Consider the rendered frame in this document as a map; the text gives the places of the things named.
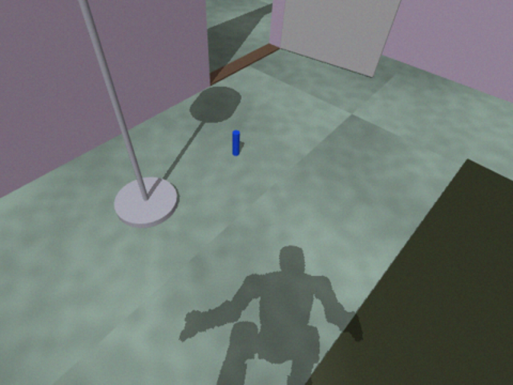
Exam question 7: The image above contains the floor lamp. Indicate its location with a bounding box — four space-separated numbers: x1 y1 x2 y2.
78 0 178 228

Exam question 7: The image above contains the can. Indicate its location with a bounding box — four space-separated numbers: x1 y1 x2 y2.
232 130 240 156

